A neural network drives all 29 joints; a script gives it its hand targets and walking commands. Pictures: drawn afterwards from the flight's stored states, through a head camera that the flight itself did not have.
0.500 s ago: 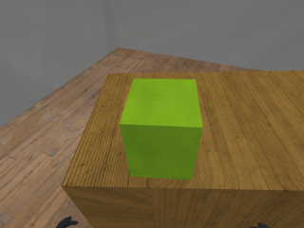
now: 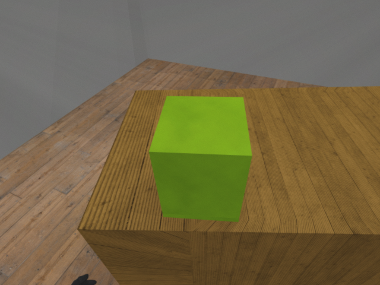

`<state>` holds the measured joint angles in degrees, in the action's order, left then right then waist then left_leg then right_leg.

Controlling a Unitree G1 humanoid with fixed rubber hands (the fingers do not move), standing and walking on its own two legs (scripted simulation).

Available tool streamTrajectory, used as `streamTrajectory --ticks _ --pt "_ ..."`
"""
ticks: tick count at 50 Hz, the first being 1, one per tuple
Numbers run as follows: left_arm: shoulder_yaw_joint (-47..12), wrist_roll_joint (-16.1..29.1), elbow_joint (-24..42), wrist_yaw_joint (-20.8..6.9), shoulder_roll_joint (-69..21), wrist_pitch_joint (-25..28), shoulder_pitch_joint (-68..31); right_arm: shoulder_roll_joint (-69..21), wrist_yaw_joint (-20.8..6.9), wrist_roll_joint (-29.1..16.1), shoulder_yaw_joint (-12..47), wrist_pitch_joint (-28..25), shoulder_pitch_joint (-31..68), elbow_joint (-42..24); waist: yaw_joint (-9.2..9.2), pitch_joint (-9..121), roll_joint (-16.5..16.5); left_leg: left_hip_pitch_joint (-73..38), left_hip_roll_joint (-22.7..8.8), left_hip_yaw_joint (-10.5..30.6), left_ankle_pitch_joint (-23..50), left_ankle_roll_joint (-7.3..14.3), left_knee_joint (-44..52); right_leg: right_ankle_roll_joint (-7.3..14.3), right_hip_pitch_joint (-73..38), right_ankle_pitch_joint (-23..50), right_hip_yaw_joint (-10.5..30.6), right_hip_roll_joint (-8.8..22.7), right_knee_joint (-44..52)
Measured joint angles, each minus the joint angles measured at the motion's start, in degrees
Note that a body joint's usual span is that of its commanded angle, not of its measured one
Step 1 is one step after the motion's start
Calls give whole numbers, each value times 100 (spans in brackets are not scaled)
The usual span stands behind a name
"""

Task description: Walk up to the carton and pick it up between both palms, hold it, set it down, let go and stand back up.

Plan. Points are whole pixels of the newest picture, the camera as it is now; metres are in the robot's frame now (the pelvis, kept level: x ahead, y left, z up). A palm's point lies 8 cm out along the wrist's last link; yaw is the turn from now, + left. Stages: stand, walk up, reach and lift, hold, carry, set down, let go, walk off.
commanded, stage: stand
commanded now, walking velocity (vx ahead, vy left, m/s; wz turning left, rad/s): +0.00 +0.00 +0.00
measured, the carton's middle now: (202, 158) +0.45 -0.03 +0.03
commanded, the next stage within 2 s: none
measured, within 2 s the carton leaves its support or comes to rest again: neither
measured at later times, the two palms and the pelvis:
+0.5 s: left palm out of the picture +0.12 +0.27 -0.08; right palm out of the picture +0.07 -0.29 -0.10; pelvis -0.01 +0.00 +0.00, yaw +0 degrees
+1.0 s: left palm out of the picture +0.11 +0.27 -0.09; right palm out of the picture +0.06 -0.29 -0.10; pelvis -0.01 +0.00 +0.00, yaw +0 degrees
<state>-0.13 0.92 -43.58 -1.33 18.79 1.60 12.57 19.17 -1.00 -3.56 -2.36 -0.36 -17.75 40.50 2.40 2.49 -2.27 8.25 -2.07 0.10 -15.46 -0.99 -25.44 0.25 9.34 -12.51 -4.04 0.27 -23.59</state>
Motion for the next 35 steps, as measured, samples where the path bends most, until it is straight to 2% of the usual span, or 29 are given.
streamTrajectory --ticks 35 --pt "0 0 -153 16 -1 -32 0 0 17 1 0 -7 2 189 0 -199 45 -42 0 0 64 -5 0 9 -41 65 0 1 0"
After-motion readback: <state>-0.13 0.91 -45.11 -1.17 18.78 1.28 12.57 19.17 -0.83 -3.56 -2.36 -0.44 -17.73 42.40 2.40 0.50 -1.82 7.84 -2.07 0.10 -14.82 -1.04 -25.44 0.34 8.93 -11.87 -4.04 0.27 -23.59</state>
